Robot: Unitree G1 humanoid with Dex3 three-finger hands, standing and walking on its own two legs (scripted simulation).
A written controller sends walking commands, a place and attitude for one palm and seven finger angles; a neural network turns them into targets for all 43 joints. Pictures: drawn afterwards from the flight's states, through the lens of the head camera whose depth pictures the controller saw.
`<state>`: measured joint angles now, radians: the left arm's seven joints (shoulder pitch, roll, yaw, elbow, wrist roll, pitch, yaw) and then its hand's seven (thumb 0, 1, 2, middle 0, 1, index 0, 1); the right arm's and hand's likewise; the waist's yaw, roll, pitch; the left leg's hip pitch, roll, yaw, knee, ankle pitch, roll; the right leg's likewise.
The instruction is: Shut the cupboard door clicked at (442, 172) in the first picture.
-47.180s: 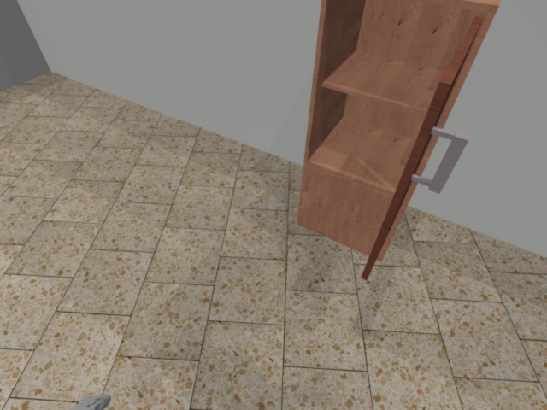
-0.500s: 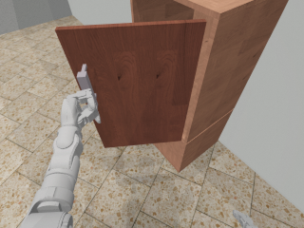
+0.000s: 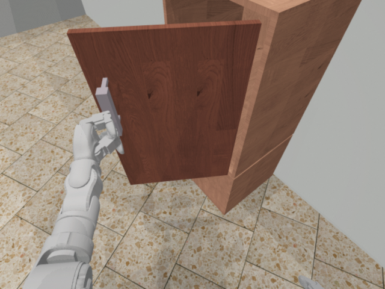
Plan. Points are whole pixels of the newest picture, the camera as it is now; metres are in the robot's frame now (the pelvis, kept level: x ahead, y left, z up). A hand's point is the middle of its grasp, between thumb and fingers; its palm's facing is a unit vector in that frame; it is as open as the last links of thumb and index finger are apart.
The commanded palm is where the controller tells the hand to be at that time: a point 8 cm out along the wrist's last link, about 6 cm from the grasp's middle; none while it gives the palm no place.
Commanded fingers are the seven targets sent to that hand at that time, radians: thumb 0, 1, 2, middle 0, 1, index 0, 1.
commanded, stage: push the door shut along its arc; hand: left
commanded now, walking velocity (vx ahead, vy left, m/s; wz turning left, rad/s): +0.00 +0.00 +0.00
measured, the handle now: (111, 107) +0.50 +0.22 +0.09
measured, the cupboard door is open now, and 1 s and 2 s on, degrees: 58 45 30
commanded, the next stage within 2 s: pull the fist back off the door in 1.86 s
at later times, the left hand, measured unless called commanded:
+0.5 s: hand (125, 118) +0.45 +0.17 +0.10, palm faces +0.03 -1.00 -0.04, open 3.1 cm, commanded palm +0.44 +0.21 +0.09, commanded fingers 0.00 0.90 0.90 -1.30 -1.50 -1.30 -1.50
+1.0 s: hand (136, 100) +0.51 +0.15 +0.10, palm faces -0.11 -0.99 +0.00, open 3.1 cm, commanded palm +0.51 +0.20 +0.09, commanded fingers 0.00 0.90 0.90 -1.30 -1.50 -1.30 -1.50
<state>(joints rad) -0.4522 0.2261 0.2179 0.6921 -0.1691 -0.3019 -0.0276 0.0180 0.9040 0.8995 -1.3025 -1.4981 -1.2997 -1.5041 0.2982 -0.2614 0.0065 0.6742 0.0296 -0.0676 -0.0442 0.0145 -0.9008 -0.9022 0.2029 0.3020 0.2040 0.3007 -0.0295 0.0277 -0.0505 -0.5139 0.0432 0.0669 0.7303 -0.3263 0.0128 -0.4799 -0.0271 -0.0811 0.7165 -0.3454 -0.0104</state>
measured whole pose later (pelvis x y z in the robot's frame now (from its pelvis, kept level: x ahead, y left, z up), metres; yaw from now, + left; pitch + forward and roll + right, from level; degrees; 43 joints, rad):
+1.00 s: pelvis -0.01 +0.00 -0.02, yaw +0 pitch +16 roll -2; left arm -1.03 0.51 0.32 1.28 -0.12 -0.32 -0.29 0.02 0.90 0.90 -1.30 -1.50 -1.30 -1.50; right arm 0.40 -0.30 0.03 0.70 0.01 -0.05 -0.04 0.01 -0.90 -0.90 0.20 0.30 0.21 0.30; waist -0.19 0.03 -0.06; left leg -0.80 0.06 0.05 0.88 -0.36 0.02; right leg -0.75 -0.02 -0.09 0.83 -0.36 -0.01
